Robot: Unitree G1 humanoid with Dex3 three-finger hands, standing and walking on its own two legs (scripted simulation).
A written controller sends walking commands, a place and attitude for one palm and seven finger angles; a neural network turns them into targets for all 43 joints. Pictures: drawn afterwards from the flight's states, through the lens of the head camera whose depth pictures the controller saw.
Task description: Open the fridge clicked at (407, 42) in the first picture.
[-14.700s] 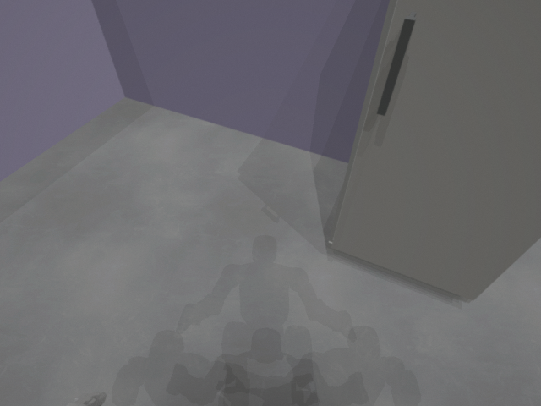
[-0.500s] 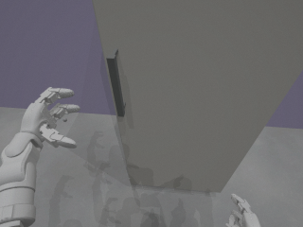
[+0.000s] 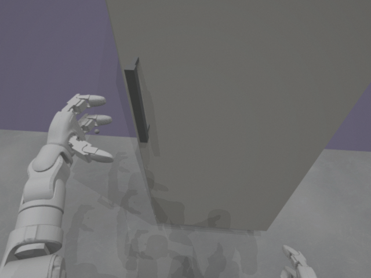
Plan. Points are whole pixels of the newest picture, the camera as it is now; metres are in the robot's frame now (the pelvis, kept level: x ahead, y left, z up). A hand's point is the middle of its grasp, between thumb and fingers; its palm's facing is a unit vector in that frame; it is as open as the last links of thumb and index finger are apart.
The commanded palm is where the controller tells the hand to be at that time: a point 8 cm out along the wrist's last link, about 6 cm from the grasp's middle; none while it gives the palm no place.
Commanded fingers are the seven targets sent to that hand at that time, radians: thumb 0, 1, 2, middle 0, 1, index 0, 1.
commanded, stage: move the hooked fingers beside the handle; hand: left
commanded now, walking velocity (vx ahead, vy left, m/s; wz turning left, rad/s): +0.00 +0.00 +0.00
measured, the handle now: (140, 103) +0.48 +0.15 +0.13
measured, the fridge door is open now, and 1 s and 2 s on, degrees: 0 0 0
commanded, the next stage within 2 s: feel for the door with the fingertips in 1.32 s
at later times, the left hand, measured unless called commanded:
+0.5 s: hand (109, 118) +0.41 +0.20 +0.14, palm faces +0.01 -1.00 +0.01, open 14.0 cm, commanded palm +0.39 +0.25 +0.14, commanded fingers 0.00 -0.50 0.30 -0.30 -1.20 -0.30 -1.20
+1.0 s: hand (111, 118) +0.42 +0.20 +0.14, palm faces +0.00 -1.00 +0.02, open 14.0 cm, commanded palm +0.39 +0.25 +0.14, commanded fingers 0.00 -0.50 0.30 -0.30 -1.20 -0.30 -1.20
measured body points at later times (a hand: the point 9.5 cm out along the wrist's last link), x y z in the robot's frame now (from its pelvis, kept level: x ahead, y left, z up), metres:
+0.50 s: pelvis +0.01 -0.01 +0.00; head +0.02 -0.02 +0.45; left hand +0.41 +0.25 +0.14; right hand +0.11 -0.27 -0.11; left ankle +0.03 +0.11 -0.74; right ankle -0.02 -0.11 -0.74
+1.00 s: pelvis +0.01 +0.00 -0.01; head +0.02 -0.01 +0.44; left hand +0.41 +0.25 +0.14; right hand +0.11 -0.26 -0.11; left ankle +0.03 +0.11 -0.74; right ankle -0.02 -0.11 -0.74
